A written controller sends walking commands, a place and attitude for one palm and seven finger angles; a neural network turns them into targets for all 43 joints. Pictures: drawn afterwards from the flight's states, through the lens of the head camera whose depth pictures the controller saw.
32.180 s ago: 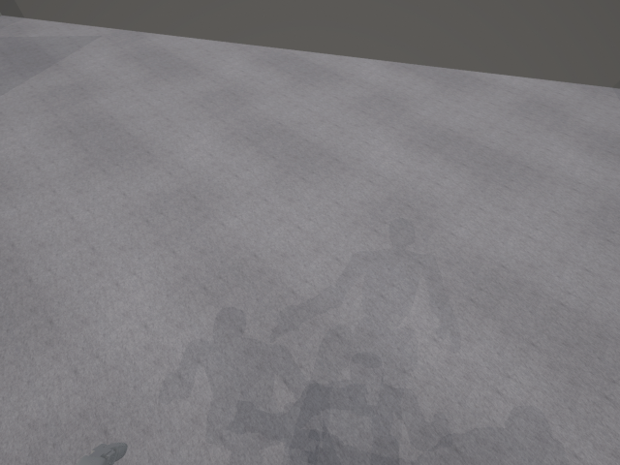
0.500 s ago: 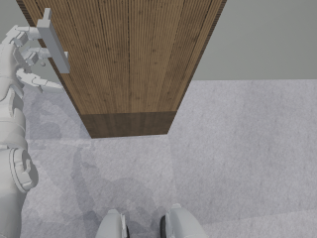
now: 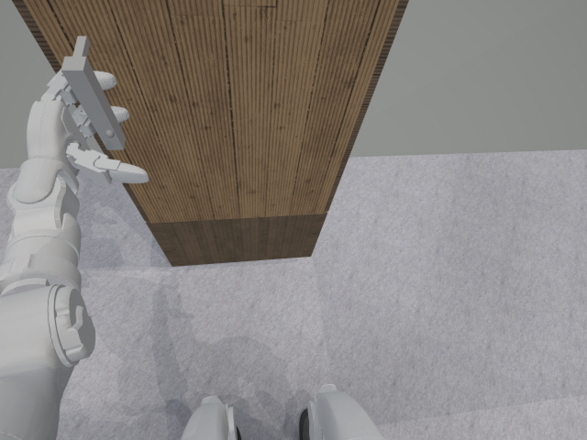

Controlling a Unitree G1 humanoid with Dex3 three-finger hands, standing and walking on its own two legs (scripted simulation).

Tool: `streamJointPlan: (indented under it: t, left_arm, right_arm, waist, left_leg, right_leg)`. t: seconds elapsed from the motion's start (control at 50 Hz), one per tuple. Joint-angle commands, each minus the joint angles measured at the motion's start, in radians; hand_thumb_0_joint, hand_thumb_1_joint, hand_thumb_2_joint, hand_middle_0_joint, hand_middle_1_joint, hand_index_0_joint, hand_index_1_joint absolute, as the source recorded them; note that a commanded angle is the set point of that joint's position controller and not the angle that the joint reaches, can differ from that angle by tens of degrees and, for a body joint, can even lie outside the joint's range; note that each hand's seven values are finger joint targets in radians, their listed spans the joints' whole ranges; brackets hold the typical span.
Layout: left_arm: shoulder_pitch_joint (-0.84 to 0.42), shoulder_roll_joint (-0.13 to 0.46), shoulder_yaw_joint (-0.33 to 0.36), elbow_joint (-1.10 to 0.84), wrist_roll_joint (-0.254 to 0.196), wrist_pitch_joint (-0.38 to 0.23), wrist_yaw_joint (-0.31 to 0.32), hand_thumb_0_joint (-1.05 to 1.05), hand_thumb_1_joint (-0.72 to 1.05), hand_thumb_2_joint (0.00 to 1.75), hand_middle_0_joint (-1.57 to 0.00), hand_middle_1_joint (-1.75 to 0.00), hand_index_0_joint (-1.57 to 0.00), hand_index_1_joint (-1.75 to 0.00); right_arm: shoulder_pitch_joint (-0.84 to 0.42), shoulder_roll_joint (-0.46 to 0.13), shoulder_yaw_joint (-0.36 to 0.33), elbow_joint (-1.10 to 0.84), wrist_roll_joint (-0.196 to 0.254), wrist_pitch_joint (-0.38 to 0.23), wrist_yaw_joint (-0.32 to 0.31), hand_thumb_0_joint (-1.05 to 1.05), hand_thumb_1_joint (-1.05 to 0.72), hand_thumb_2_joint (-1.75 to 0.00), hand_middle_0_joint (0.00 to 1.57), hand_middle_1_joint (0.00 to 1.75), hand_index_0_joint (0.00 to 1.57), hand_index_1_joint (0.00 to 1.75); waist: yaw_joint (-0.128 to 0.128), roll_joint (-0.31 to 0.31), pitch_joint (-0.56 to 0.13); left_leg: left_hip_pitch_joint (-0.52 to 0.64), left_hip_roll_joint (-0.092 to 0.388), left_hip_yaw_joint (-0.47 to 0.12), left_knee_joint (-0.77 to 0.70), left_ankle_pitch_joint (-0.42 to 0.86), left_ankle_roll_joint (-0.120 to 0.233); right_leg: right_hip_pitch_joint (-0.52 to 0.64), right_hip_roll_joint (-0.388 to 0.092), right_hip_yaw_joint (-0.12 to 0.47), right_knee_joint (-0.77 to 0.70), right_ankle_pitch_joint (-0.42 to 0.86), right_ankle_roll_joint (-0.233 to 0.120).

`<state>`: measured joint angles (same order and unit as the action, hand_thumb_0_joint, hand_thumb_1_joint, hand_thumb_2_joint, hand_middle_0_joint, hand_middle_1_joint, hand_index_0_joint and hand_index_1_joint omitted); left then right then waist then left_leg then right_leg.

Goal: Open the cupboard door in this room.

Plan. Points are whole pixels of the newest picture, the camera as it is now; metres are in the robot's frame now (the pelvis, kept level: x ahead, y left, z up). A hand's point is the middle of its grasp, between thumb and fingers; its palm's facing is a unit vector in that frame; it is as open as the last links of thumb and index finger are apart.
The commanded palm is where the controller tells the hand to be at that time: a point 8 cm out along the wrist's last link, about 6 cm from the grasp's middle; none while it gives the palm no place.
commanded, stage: slide the fingers in behind the handle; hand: left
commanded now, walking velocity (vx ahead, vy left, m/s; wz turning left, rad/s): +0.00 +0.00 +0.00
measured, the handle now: (100, 97) +0.56 +0.22 +0.08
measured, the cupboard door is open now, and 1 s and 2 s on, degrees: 0 0 20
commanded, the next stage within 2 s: close the thumb around the handle in 0.46 s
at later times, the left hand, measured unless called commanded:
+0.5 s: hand (114, 133) +0.51 +0.19 +0.07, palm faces +0.02 -1.00 -0.03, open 14.0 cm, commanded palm +0.49 +0.24 +0.07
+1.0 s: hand (112, 132) +0.50 +0.19 +0.08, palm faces +0.02 -1.00 -0.02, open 8.8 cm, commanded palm +0.48 +0.24 +0.07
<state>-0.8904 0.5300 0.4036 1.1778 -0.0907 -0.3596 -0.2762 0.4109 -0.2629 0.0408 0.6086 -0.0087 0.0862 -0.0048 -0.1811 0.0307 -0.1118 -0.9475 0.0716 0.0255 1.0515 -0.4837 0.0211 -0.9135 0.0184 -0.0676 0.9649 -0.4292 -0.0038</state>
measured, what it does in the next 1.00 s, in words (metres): stands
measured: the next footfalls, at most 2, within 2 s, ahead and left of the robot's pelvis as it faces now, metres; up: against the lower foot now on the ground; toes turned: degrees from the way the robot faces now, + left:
none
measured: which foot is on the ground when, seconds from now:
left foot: down 0.00-1.00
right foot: down 0.00-1.00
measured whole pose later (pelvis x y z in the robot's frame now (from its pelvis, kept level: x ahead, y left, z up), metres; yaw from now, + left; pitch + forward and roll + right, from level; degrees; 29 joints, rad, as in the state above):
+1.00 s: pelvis +0.00 +0.00 +0.00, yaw +0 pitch +21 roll -3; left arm -0.90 0.51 0.39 1.19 -0.08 -0.40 -0.23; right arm 0.40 -0.26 0.04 0.62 -0.01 0.07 0.00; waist -0.18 0.03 -0.11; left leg -0.95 0.07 0.03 1.06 -0.48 0.02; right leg -0.92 0.02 -0.06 0.98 -0.43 0.00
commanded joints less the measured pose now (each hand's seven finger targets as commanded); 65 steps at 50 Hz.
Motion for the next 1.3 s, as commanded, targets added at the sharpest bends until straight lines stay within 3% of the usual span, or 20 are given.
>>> streamJointPlan:
  t: [0.0,0.04,0.06,0.1,0.16,0.2,0.24,0.3,0.32,0.4,0.54,0.62,0.66,0.72,0.8,0.88,0.96,1.04,1.16,1.28]
  left_arm:
    - [-0.457,0.22,0.015,-0.273,-0.02,-0.124,0.03,0.0,-0.5,0.3,-0.3,-1.2,-0.3,-1.2]
    - [-0.446,0.204,0.006,-0.256,-0.014,-0.132,0.037,0.0,-0.5,0.3,-0.3,-1.2,-0.3,-1.2]
    - [-0.423,0.203,0.008,-0.217,-0.012,-0.123,0.039,0.0,-0.5,0.3,-0.3,-1.2,-0.3,-1.2]
    - [-0.448,0.242,0.019,-0.189,0.0,-0.109,0.046,0.0,-0.5,0.3,-0.3,-1.2,-0.3,-1.2]
    - [-0.491,0.256,0.005,-0.18,0.013,-0.1,0.038,0.0,-0.5,0.3,-0.3,-1.2,-0.3,-1.2]
    - [-0.524,0.249,0.003,-0.208,0.003,-0.111,0.032,0.0,-0.5,0.3,-0.3,-1.2,-0.3,-1.2]
    - [-0.513,0.274,0.029,-0.222,-0.008,-0.122,0.025,0.0,-0.5,0.3,-0.3,-1.2,-0.3,-1.2]
    - [-0.482,0.234,0.013,-0.19,-0.021,-0.118,0.015,0.0,-0.5,0.3,-0.3,-1.2,-0.3,-1.2]
    - [-0.472,0.232,0.006,-0.18,-0.017,-0.111,0.014,0.0,-0.5,0.3,-0.3,-1.2,-0.3,-1.2]
    - [-0.482,0.274,0.019,-0.144,0.001,-0.08,0.019,0.0,-0.5,0.3,-0.3,-1.2,-0.3,-1.2]
    - [-0.505,0.266,0.025,-0.202,-0.016,-0.117,0.019,0.0,-0.5,0.3,-0.3,-1.2,-0.3,-1.2]
    - [-0.486,0.289,0.037,-0.196,-0.003,-0.107,0.021,0.0,-0.28,0.4,-0.32,-1.22,-0.32,-1.22]
    - [-0.454,0.247,0.015,-0.203,-0.005,-0.099,0.022,0.0,-0.16,0.44,-0.32,-1.24,-0.32,-1.24]
    - [-0.481,0.245,0.015,-0.194,-0.01,-0.093,0.027,0.0,0.0,0.52,-0.34,-1.25,-0.34,-1.25]
    - [-0.439,0.234,0.03,-0.217,-0.018,-0.106,0.036,0.0,0.23,0.61,-0.35,-1.28,-0.35,-1.28]
    - [-0.439,0.217,0.008,-0.198,-0.007,-0.109,0.042,0.0,0.45,0.71,-0.37,-1.3,-0.37,-1.3]
    - [-0.448,0.203,-0.002,-0.226,-0.004,-0.118,0.044,0.0,0.68,0.8,-0.38,-1.33,-0.38,-1.33]
    - [-0.475,0.18,-0.019,-0.186,-0.011,-0.114,0.046,0.0,0.9,0.9,-0.4,-1.35,-0.4,-1.35]
    - [-0.462,0.233,0.012,-0.182,-0.002,-0.111,0.043,0.0,0.9,0.9,-0.4,-1.35,-0.4,-1.35]
    - [-0.483,0.199,-0.016,-0.198,0.002,-0.112,0.044,0.0,0.9,0.9,-0.4,-1.35,-0.4,-1.35]
  right_arm:
    - [0.162,-0.175,-0.074,-0.04,-0.006,-0.021,-0.005,0.0,-0.9,-0.9,0.2,0.3,0.2,0.3]
    - [0.158,-0.173,-0.075,-0.032,-0.005,-0.022,-0.001,0.0,-0.9,-0.9,0.2,0.3,0.2,0.3]
    - [0.154,-0.174,-0.074,-0.035,-0.004,-0.021,0.0,0.0,-0.9,-0.9,0.2,0.3,0.2,0.3]
    - [0.157,-0.182,-0.068,-0.036,-0.003,-0.02,-0.004,0.0,-0.9,-0.9,0.2,0.3,0.2,0.3]
    - [0.148,-0.181,-0.064,-0.037,0.003,-0.023,-0.012,0.0,-0.9,-0.9,0.2,0.3,0.2,0.3]
    - [0.149,-0.18,-0.066,-0.035,0.001,-0.03,-0.015,0.0,-0.9,-0.9,0.2,0.3,0.2,0.3]
    - [0.147,-0.183,-0.067,-0.031,0.001,-0.034,-0.017,0.0,-0.9,-0.9,0.2,0.3,0.2,0.3]
    - [0.155,-0.181,-0.066,-0.029,-0.001,-0.038,-0.013,0.0,-0.9,-0.9,0.2,0.3,0.2,0.3]
    - [0.15,-0.181,-0.066,-0.03,0.002,-0.035,-0.013,0.0,-0.9,-0.9,0.2,0.3,0.2,0.3]
    - [0.158,-0.186,-0.061,-0.035,0.003,-0.031,-0.017,0.0,-0.9,-0.9,0.2,0.3,0.2,0.3]
    - [0.158,-0.186,-0.065,-0.032,-0.001,-0.04,-0.016,0.0,-0.9,-0.9,0.2,0.3,0.2,0.3]
    - [0.168,-0.189,-0.067,-0.03,-0.001,-0.035,-0.014,0.0,-0.9,-0.9,0.2,0.3,0.2,0.3]
    - [0.164,-0.185,-0.068,-0.036,-0.002,-0.031,-0.011,0.0,-0.9,-0.9,0.2,0.3,0.2,0.3]
    - [0.169,-0.186,-0.067,-0.029,-0.003,-0.029,-0.009,0.0,-0.9,-0.9,0.2,0.3,0.2,0.3]
    - [0.169,-0.184,-0.073,-0.038,-0.004,-0.028,-0.007,0.0,-0.9,-0.9,0.2,0.3,0.2,0.3]
    - [0.163,-0.183,-0.072,-0.033,-0.003,-0.024,-0.004,0.0,-0.9,-0.9,0.2,0.3,0.2,0.3]
    - [0.156,-0.183,-0.075,-0.036,-0.004,-0.024,-0.004,0.0,-0.9,-0.9,0.2,0.3,0.2,0.3]
    - [0.155,-0.186,-0.074,-0.025,-0.004,-0.025,-0.004,0.0,-0.9,-0.9,0.2,0.3,0.2,0.3]
    - [0.153,-0.189,-0.069,-0.031,-0.004,-0.025,-0.011,0.0,-0.9,-0.9,0.2,0.3,0.2,0.3]
    - [0.153,-0.185,-0.073,-0.027,-0.005,-0.025,-0.01,0.0,-0.9,-0.9,0.2,0.3,0.2,0.3]
  waist:
    - [-0.003,0.143,-0.484]
    - [0.002,0.147,-0.489]
    - [-0.002,0.109,-0.464]
    - [-0.013,0.08,-0.422]
    - [-0.024,0.1,-0.412]
    - [-0.027,0.123,-0.447]
    - [-0.01,0.153,-0.501]
    - [-0.014,0.11,-0.492]
    - [-0.013,0.128,-0.478]
    - [-0.024,0.072,-0.417]
    - [-0.017,0.125,-0.495]
    - [-0.005,0.146,-0.495]
    - [-0.002,0.145,-0.504]
    - [-0.016,0.121,-0.471]
    - [0.001,0.105,-0.485]
    - [-0.008,0.101,-0.439]
    - [-0.001,0.139,-0.461]
    - [-0.023,0.108,-0.419]
    - [-0.009,0.103,-0.453]
    - [-0.016,0.13,-0.456]
  left_leg:
    - [0.416,-0.035,-0.078,-0.089,0.492,0.001]
    - [0.417,-0.035,-0.076,-0.086,0.491,-0.003]
    - [0.381,-0.037,-0.072,-0.089,0.447,0.001]
    - [0.315,-0.044,-0.065,-0.094,0.387,0.01]
    - [0.288,-0.047,-0.06,-0.097,0.336,0.013]
    - [0.325,-0.046,-0.065,-0.091,0.35,0.013]
    - [0.364,-0.042,-0.072,-0.087,0.39,0.005]
    - [0.355,-0.043,-0.074,-0.084,0.406,0.008]
    - [0.347,-0.043,-0.068,-0.085,0.403,0.007]
    - [0.256,-0.049,-0.058,-0.09,0.329,0.018]
    - [0.337,-0.042,-0.071,-0.082,0.387,0.009]
    - [0.35,-0.041,-0.071,-0.088,0.412,0.006]
    - [0.368,-0.041,-0.069,-0.087,0.437,0.005]
    - [0.357,-0.038,-0.075,-0.09,0.422,0.006]
    - [0.379,-0.038,-0.077,-0.094,0.46,0.004]
    - [0.362,-0.038,-0.076,-0.101,0.42,0.003]
    - [0.407,-0.036,-0.083,-0.102,0.442,-0.003]
    - [0.395,-0.033,-0.09,-0.1,0.409,-0.003]
    - [0.363,-0.04,-0.084,-0.097,0.408,0.002]
    - [0.396,-0.036,-0.088,-0.09,0.422,-0.001]
  right_leg:
    - [0.151,0.04,0.024,-0.074,0.361,-0.016]
    - [0.149,0.039,0.026,-0.073,0.36,-0.014]
    - [0.155,0.04,0.027,-0.078,0.341,-0.011]
    - [0.182,0.038,0.037,-0.085,0.327,-0.01]
    - [0.18,0.033,0.047,-0.094,0.298,-0.007]
    - [0.169,0.034,0.046,-0.088,0.298,-0.011]
    - [0.169,0.034,0.042,-0.078,0.314,-0.013]
    - [0.175,0.036,0.036,-0.075,0.327,-0.012]
    - [0.17,0.035,0.039,-0.079,0.332,-0.01]
    - [0.198,0.033,0.049,-0.092,0.305,-0.006]
    - [0.167,0.035,0.042,-0.078,0.314,-0.009]
    - [0.172,0.035,0.037,-0.074,0.328,-0.012]
    - [0.166,0.036,0.033,-0.075,0.343,-0.012]
    - [0.156,0.038,0.029,-0.079,0.331,-0.01]
    - [0.17,0.041,0.024,-0.076,0.351,-0.014]
    - [0.148,0.04,0.023,-0.082,0.318,-0.012]
    - [0.122,0.038,0.02,-0.078,0.31,-0.016]
    - [0.087,0.039,0.015,-0.082,0.277,-0.013]
    - [0.134,0.035,0.024,-0.077,0.298,-0.014]
    - [0.1,0.035,0.021,-0.077,0.293,-0.014]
